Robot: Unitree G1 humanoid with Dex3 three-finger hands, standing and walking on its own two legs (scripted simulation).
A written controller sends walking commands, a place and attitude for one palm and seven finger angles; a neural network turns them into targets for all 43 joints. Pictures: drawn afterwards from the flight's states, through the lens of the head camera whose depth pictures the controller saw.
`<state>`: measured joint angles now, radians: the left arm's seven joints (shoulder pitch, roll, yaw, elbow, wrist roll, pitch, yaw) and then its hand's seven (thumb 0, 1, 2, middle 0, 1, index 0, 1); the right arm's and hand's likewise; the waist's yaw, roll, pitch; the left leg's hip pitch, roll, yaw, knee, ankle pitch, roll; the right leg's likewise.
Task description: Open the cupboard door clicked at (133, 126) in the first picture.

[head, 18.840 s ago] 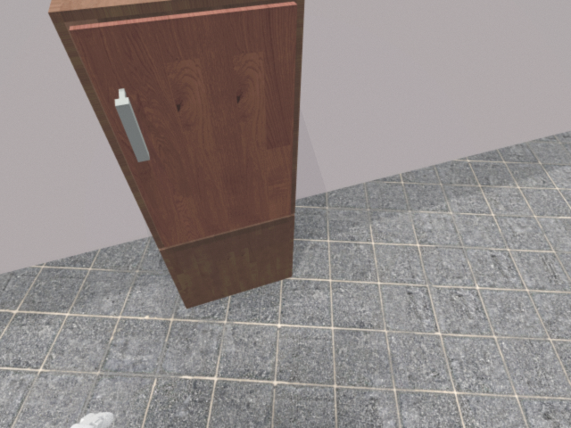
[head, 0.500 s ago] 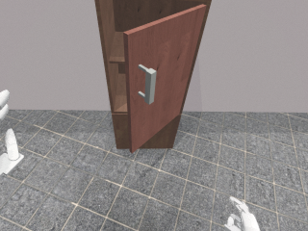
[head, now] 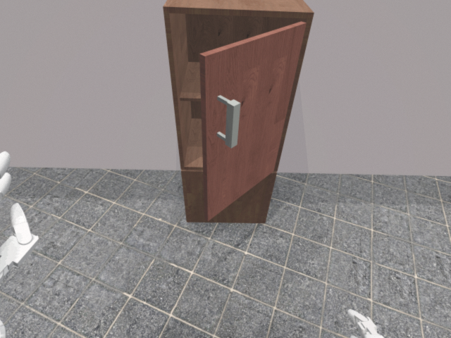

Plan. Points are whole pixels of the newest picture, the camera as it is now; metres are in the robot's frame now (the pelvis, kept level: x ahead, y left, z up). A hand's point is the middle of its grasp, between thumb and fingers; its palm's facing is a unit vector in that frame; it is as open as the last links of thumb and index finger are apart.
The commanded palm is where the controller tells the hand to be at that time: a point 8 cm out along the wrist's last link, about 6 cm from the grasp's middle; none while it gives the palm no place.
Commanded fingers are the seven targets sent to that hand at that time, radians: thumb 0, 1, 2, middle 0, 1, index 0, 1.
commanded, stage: stop stepping back and stand still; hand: left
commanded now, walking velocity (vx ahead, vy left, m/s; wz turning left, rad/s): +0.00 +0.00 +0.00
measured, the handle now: (226, 121) +0.61 +0.03 +0.08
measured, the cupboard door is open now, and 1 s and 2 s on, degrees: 44 44 44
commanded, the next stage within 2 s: let the arm hang, fingers relaxed in 0.12 s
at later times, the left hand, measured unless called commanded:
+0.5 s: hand out of the picture +0.06 +0.18 -0.16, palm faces +0.02 -0.98 -0.18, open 7.3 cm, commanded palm none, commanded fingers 0.00 0.90 0.90 -0.20 -0.30 -0.20 -0.30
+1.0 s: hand out of the picture -0.05 +0.18 -0.17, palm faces +0.10 -0.98 -0.19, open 7.4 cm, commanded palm none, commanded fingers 0.00 0.90 0.90 -0.20 -0.30 -0.20 -0.30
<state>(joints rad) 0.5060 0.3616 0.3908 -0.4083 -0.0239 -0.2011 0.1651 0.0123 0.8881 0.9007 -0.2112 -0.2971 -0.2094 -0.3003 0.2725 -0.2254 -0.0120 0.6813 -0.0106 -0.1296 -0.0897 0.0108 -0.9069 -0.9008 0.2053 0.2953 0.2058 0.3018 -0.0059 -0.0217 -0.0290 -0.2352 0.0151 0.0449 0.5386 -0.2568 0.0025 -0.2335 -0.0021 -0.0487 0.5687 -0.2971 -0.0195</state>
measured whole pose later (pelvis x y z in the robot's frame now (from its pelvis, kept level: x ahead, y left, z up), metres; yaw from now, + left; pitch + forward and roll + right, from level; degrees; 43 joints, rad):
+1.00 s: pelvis -0.02 +0.01 +0.01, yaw +3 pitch -2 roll +0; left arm 0.32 0.13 0.02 1.16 0.01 0.01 0.03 0.00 0.91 0.90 -0.20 -0.29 -0.20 -0.30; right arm 0.35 -0.10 0.00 1.13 -0.03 0.02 -0.03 0.00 -0.91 -0.90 0.20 0.29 0.20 0.30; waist 0.00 0.03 0.03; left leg -0.25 -0.01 0.01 0.46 -0.18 0.02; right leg -0.22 -0.02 -0.08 0.46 -0.22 -0.01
